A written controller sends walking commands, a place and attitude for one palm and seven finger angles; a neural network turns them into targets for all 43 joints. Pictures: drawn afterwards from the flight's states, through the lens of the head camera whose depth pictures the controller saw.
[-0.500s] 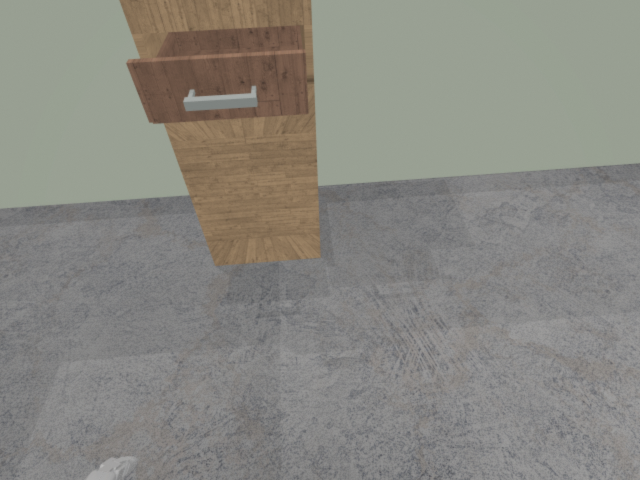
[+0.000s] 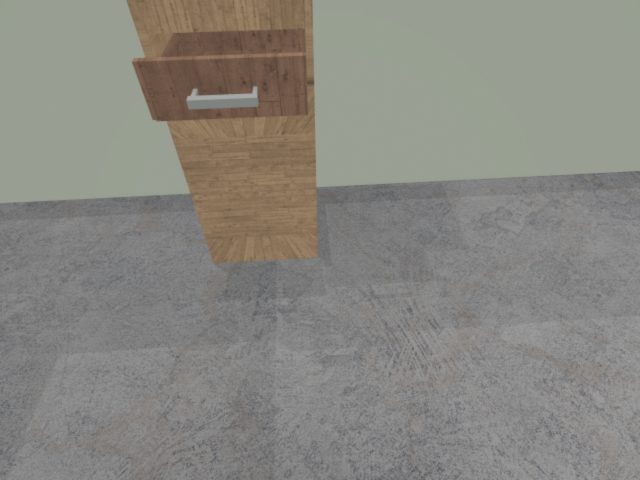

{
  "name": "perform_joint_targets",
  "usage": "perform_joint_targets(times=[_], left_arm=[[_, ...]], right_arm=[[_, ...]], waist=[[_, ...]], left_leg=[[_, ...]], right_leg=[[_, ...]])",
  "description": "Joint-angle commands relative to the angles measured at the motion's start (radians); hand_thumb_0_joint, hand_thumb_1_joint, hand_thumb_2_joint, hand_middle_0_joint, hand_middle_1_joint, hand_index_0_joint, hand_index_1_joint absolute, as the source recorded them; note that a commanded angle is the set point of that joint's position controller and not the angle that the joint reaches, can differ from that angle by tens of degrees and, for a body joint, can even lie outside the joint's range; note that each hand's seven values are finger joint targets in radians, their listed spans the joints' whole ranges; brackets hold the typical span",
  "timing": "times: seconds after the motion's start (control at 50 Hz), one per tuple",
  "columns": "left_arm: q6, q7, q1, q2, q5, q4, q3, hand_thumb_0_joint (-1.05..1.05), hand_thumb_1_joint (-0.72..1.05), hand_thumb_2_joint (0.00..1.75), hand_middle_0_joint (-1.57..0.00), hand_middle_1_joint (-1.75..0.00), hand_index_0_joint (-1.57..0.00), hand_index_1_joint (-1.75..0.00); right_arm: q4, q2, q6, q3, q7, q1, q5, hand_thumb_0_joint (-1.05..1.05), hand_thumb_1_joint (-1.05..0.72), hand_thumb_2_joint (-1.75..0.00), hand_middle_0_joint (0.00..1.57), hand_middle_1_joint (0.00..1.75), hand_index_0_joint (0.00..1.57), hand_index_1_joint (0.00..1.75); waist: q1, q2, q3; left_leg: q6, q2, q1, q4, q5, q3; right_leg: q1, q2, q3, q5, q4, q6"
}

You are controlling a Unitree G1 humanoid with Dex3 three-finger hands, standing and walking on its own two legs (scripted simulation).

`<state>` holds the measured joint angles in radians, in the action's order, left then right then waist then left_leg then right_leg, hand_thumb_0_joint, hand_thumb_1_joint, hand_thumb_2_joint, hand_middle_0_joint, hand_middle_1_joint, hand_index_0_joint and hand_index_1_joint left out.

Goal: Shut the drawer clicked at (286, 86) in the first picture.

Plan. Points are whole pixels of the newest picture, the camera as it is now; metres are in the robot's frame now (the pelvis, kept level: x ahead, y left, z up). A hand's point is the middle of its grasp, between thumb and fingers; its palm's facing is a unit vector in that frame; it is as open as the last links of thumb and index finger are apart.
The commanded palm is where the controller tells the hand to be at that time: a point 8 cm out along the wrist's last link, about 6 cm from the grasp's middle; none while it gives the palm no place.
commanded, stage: stand and wait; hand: left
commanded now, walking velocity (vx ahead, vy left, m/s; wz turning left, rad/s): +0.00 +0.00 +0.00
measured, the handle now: (224, 96) +0.89 +0.28 +0.05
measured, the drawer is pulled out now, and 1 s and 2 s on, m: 0.16 0.16 0.16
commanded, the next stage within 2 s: look at it before walking up in 0.32 s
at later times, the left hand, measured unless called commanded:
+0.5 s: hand out of the picture +0.07 +0.25 -0.16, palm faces -0.02 -0.95 -0.32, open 7.4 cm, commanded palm none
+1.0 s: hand out of the picture +0.08 +0.26 -0.15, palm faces -0.01 -0.94 -0.33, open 7.4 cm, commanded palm none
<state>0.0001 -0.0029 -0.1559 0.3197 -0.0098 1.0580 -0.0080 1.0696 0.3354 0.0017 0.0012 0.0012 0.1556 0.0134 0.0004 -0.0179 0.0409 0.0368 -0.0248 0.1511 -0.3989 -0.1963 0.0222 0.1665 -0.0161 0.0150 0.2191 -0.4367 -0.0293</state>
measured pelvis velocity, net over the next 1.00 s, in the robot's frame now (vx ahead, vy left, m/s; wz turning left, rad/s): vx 0.01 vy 0.01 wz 0.00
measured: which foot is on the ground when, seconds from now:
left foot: down 0.00-1.00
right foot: down 0.00-1.00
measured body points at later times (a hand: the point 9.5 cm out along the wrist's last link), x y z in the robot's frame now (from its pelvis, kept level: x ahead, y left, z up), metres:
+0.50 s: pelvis +0.00 +0.01 +0.00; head +0.00 +0.01 +0.45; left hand +0.07 +0.30 -0.13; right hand +0.05 -0.27 -0.14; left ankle +0.02 +0.15 -0.74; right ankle +0.01 -0.10 -0.74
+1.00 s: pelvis +0.01 +0.01 +0.00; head +0.01 +0.01 +0.45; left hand +0.08 +0.31 -0.13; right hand +0.09 -0.27 -0.14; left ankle +0.02 +0.15 -0.74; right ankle +0.01 -0.10 -0.74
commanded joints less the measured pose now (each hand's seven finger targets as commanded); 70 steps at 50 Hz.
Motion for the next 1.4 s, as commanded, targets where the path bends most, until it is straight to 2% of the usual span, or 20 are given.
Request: perform_joint_targets(times=[0.0, 0.08, 0.14, 0.24, 0.36, 0.68, 0.96, 1.06, 1.1, 1.16, 1.2, 1.24, 1.26, 1.28, 1.3, 1.32, 1.34, 1.38], left_arm=[[0.027, 0.014, 0.059, 0.211, 0.001, -0.063, 0.046, 0.0, 0.9, 0.9, -0.2, -0.3, -0.2, -0.3], [0.025, 0.014, 0.051, 0.21, 0.001, -0.049, 0.044, 0.0, 0.9, 0.9, -0.2, -0.3, -0.2, -0.3], [0.024, 0.013, 0.047, 0.208, 0.001, -0.044, 0.044, 0.0, 0.9, 0.9, -0.2, -0.3, -0.2, -0.3], [0.025, 0.014, 0.034, 0.201, 0.002, -0.035, 0.043, 0.0, 0.9, 0.9, -0.2, -0.3, -0.2, -0.3], [0.023, 0.014, 0.034, 0.195, 0.0, -0.033, 0.042, 0.0, 0.9, 0.9, -0.2, -0.3, -0.2, -0.3], [0.028, 0.016, 0.033, 0.192, -0.003, -0.033, 0.042, 0.0, 0.9, 0.9, -0.2, -0.3, -0.2, -0.3], [0.031, 0.016, 0.039, 0.202, -0.002, -0.029, 0.043, 0.0, 0.9, 0.9, -0.2, -0.3, -0.2, -0.3], [0.031, 0.017, 0.043, 0.208, -0.002, -0.034, 0.047, 0.0, 0.9, 0.9, -0.2, -0.3, -0.2, -0.3], [0.027, 0.018, 0.036, 0.203, -0.002, -0.039, 0.048, 0.0, 0.9, 0.9, -0.2, -0.3, -0.2, -0.3], [0.016, 0.022, 0.019, 0.167, -0.001, -0.039, 0.043, 0.0, 0.9, 0.9, -0.2, -0.3, -0.2, -0.3], [0.01, 0.025, 0.008, 0.151, -0.001, -0.04, 0.04, 0.0, 0.9, 0.9, -0.2, -0.3, -0.2, -0.3], [0.005, 0.022, -0.026, 0.109, -0.003, -0.024, 0.034, 0.0, 0.9, 0.9, -0.2, -0.3, -0.2, -0.3], [0.0, 0.018, -0.05, 0.112, -0.005, -0.02, 0.037, 0.0, 0.9, 0.9, -0.2, -0.3, -0.2, -0.3], [-0.003, 0.017, -0.078, 0.126, -0.01, -0.014, 0.043, 0.0, 0.9, 0.9, -0.2, -0.3, -0.2, -0.3], [-0.005, 0.016, -0.104, 0.144, -0.011, -0.017, 0.053, 0.0, 0.9, 0.9, -0.2, -0.3, -0.2, -0.3], [-0.004, 0.017, -0.118, 0.154, -0.014, -0.024, 0.062, 0.0, 0.9, 0.9, -0.2, -0.3, -0.2, -0.3], [0.001, 0.017, -0.121, 0.15, -0.015, -0.027, 0.066, 0.0, 0.9, 0.9, -0.2, -0.3, -0.2, -0.3], [0.017, 0.017, -0.136, 0.141, -0.015, -0.029, 0.073, 0.0, 0.9, 0.9, -0.2, -0.3, -0.2, -0.3]], right_arm=[[-0.056, 0.176, -0.025, -0.033, 0.012, -0.047, 0.002, 0.0, -0.9, -0.9, 0.2, 0.3, 0.2, 0.3], [-0.04, 0.171, -0.022, -0.031, 0.011, -0.034, 0.001, 0.0, -0.9, -0.9, 0.2, 0.3, 0.2, 0.3], [-0.031, 0.174, -0.025, -0.031, 0.011, -0.026, 0.001, 0.0, -0.9, -0.9, 0.2, 0.3, 0.2, 0.3], [-0.025, 0.173, -0.029, -0.029, 0.012, -0.025, 0.0, 0.0, -0.9, -0.9, 0.2, 0.3, 0.2, 0.3], [-0.019, 0.171, -0.028, -0.03, 0.012, -0.022, 0.0, 0.0, -0.9, -0.9, 0.2, 0.3, 0.2, 0.3], [-0.025, 0.172, -0.036, -0.033, 0.013, -0.043, -0.004, 0.0, -0.9, -0.9, 0.2, 0.3, 0.2, 0.3], [-0.023, 0.181, -0.035, -0.03, 0.014, -0.063, -0.004, 0.0, -0.9, -0.9, 0.2, 0.3, 0.2, 0.3], [-0.028, 0.184, -0.033, -0.031, 0.013, -0.063, -0.004, 0.0, -0.9, -0.9, 0.2, 0.3, 0.2, 0.3], [-0.031, 0.177, -0.029, -0.029, 0.012, -0.062, -0.004, 0.0, -0.9, -0.9, 0.2, 0.3, 0.2, 0.3], [-0.034, 0.135, -0.019, -0.021, 0.011, -0.042, -0.003, 0.0, -0.9, -0.9, 0.2, 0.3, 0.2, 0.3], [-0.033, 0.112, -0.011, -0.017, 0.01, -0.03, -0.002, 0.0, -0.9, -0.9, 0.2, 0.3, 0.2, 0.3], [-0.019, 0.067, -0.004, -0.006, 0.007, 0.005, 0.005, 0.0, -0.9, -0.9, 0.2, 0.3, 0.2, 0.3], [-0.017, 0.052, 0.0, -0.003, 0.004, 0.015, 0.008, 0.0, -0.9, -0.9, 0.2, 0.3, 0.2, 0.3], [-0.02, 0.038, 0.005, -0.004, 0.002, 0.026, 0.01, 0.0, -0.9, -0.9, 0.2, 0.3, 0.2, 0.3], [-0.025, 0.03, 0.009, -0.007, 0.002, 0.029, 0.013, 0.0, -0.9, -0.9, 0.2, 0.3, 0.2, 0.3], [-0.032, 0.031, 0.009, -0.014, 0.001, 0.033, 0.015, 0.0, -0.9, -0.9, 0.2, 0.3, 0.2, 0.3], [-0.037, 0.032, 0.007, -0.021, -0.003, 0.033, 0.016, 0.0, -0.9, -0.9, 0.2, 0.3, 0.2, 0.3], [-0.039, 0.011, -0.003, -0.028, -0.01, 0.066, 0.013, 0.0, -0.9, -0.9, 0.2, 0.3, 0.2, 0.3]], waist=[[-0.003, 0.028, -0.046], [-0.004, 0.044, -0.027], [-0.003, 0.03, -0.03], [0.001, 0.018, -0.049], [0.001, 0.017, -0.02], [0.004, 0.008, -0.071], [0.003, 0.029, -0.066], [0.003, 0.012, -0.064], [0.005, 0.027, -0.066], [0.005, 0.019, -0.065], [0.007, 0.017, -0.06], [0.01, 0.039, -0.066], [0.021, 0.077, -0.042], [0.028, 0.145, -0.018], [0.038, 0.201, 0.018], [0.044, 0.231, 0.04], [0.042, 0.21, 0.066], [0.021, 0.147, 0.071]], left_leg=[[-0.051, -0.074, 0.005, 0.058, 0.041, 0.064], [-0.05, -0.072, 0.018, 0.065, 0.019, 0.066], [-0.051, -0.074, 0.025, 0.073, 0.014, 0.073], [-0.055, -0.083, 0.015, 0.079, 0.045, 0.078], [-0.056, -0.083, 0.037, 0.096, 0.008, 0.084], [-0.062, -0.094, -0.008, 0.092, 0.119, 0.088], [-0.058, -0.093, -0.028, 0.096, 0.149, 0.082], [-0.056, -0.091, -0.018, 0.094, 0.151, 0.084], [-0.057, -0.089, -0.011, 0.079, 0.169, 0.086], [-0.051, -0.083, 0.013, 0.055, 0.181, 0.087], [-0.047, -0.078, 0.029, 0.042, 0.165, 0.086], [-0.044, -0.057, 0.054, 0.023, 0.017, 0.073], [-0.042, -0.031, 0.105, -0.01, -0.088, 0.052], [-0.039, 0.001, 0.165, -0.068, -0.19, 0.02], [-0.036, 0.015, 0.222, -0.151, -0.242, -0.015], [-0.037, 0.007, 0.254, -0.234, -0.259, -0.027], [-0.041, -0.009, 0.277, -0.3, -0.274, -0.028], [-0.048, -0.032, 0.282, -0.333, -0.257, -0.044]], right_leg=[[0.027, 0.131, -0.148, 0.022, 0.14, -0.012], [0.037, 0.129, -0.152, 0.071, 0.154, -0.011], [0.033, 0.127, -0.153, 0.082, 0.153, -0.01], [0.014, 0.127, -0.139, 0.025, 0.139, -0.007], [0.029, 0.121, -0.134, 0.061, 0.141, -0.003], [-0.014, 0.125, -0.112, -0.088, 0.113, 0.002], [-0.025, 0.131, -0.114, -0.138, 0.124, 0.001], [-0.035, 0.135, -0.107, -0.137, 0.12, 0.002], [-0.036, 0.139, -0.1, -0.147, 0.108, 0.004], [-0.034, 0.145, -0.09, -0.145, 0.086, 0.011], [-0.026, 0.146, -0.086, -0.117, 0.081, 0.015], [-0.035, 0.149, -0.101, 0.086, 0.116, 0.015], [-0.038, 0.162, -0.129, 0.221, 0.149, 0.006], [-0.048, 0.194, -0.184, 0.349, 0.198, -0.018], [-0.026, 0.256, -0.254, 0.471, 0.261, -0.051], [-0.004, 0.303, -0.303, 0.517, 0.3, -0.085], [0.014, 0.324, -0.316, 0.506, 0.308, -0.109], [0.004, 0.334, -0.277, 0.433, 0.285, -0.136]])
